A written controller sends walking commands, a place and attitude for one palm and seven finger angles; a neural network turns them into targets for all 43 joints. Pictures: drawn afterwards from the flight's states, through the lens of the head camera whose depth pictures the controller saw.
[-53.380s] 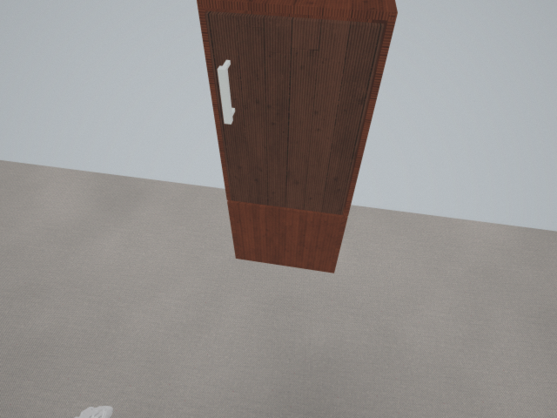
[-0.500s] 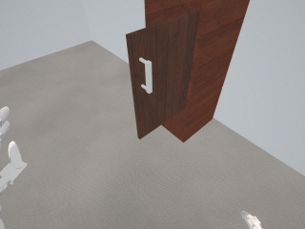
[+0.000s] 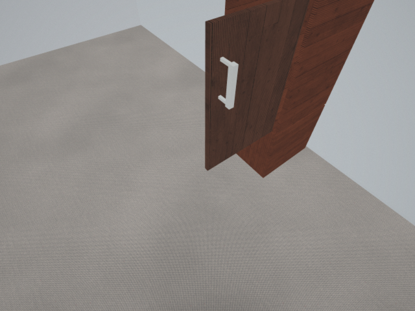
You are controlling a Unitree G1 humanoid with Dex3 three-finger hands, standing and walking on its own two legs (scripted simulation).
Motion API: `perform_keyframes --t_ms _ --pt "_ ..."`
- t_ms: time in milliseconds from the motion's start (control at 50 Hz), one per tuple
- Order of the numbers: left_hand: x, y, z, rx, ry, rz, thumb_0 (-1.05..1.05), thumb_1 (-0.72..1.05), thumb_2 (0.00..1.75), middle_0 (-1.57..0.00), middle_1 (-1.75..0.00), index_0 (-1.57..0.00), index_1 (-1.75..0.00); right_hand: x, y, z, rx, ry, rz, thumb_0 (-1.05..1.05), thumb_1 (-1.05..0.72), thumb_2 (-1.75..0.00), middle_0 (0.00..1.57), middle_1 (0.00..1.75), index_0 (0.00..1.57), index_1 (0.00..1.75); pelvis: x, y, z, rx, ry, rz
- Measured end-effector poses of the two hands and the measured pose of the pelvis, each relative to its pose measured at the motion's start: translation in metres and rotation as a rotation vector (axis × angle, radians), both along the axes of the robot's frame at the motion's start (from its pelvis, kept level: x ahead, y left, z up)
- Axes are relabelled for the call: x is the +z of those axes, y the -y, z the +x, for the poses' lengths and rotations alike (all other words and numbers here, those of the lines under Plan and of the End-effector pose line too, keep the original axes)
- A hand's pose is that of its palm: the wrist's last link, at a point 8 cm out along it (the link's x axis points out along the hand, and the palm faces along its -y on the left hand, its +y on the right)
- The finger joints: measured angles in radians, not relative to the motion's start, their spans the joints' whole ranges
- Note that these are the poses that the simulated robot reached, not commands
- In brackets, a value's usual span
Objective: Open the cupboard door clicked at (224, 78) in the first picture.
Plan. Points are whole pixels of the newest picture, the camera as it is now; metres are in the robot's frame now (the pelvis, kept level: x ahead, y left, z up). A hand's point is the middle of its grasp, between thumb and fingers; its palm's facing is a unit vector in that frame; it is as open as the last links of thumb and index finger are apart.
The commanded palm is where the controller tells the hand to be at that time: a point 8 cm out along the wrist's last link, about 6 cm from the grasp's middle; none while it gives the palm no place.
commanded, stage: let the arm hang, fingers relaxed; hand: left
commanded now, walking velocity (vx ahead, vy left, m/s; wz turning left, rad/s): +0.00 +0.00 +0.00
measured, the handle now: (226, 83) +0.70 +0.00 +0.05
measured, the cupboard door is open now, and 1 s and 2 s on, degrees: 90 90 90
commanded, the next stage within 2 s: look to check the result in 0.60 s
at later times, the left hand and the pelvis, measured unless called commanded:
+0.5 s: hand out of the picture +0.04 +0.20 -0.17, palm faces -0.02 -0.97 -0.24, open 7.4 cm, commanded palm none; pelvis +0.00 +0.01 +0.00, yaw -2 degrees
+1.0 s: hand out of the picture +0.05 +0.21 -0.16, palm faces -0.03 -0.96 -0.29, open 7.4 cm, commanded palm none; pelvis +0.01 -0.01 +0.00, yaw -2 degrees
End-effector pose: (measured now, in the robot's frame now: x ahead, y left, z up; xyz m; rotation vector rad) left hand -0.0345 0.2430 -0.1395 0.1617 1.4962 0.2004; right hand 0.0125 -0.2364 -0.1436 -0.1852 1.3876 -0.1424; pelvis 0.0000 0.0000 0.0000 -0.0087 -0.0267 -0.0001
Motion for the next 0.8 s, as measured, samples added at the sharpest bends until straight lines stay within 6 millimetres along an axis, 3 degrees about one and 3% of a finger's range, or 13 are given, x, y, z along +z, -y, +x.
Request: perform_keyframes --t_ms 120,240,520,640,800 --pt "0.005 -0.012 -0.012 -0.006 -0.043 0.02 0.01 0.92 0.9 -0.2 -0.3 -0.2 -0.3 -0.004 -0.009 -0.025 -0.029 -0.055 0.016 0.0 -0.92 -0.89 0.2 0.3 0.2 0.3 0.001 -0.007 -0.002 -0.009 0.005 0.004" --pt "0.005 -0.015 0.01 -0.034 0.01 0.026 0.01 0.91 0.9 -0.2 -0.3 -0.2 -0.3 -0.007 -0.018 -0.032 -0.051 -0.055 0.034 0.0 -0.91 -0.89 0.2 0.3 0.2 0.3 0.001 -0.011 -0.004 -0.018 0.006 0.01" --pt "0.006 -0.002 0.077 -0.096 0.17 0.011 0.01 0.91 0.9 -0.2 -0.3 -0.2 -0.3 -0.008 -0.015 -0.016 -0.07 0.005 0.045 0.0 -0.91 -0.89 0.2 0.3 0.2 0.3 0.001 -0.007 0.0 -0.028 0.006 0.014" --pt "0.007 0.002 0.085 -0.103 0.182 0.011 0.01 0.9 0.9 -0.2 -0.3 -0.2 -0.3 -0.006 -0.007 -0.008 -0.067 0.016 0.034 0.0 -0.91 -0.89 0.2 0.3 0.2 0.3 0.002 -0.003 0.003 -0.029 0.008 0.014" --pt "0.009 -0.001 0.082 -0.1 0.157 0.026 0.01 0.9 0.9 -0.2 -0.3 -0.2 -0.3 -0.003 0.01 0.002 -0.057 0.023 0.009 0.0 -0.91 -0.89 0.2 0.3 0.2 0.3 0.003 0.002 0.007 -0.029 0.007 0.012"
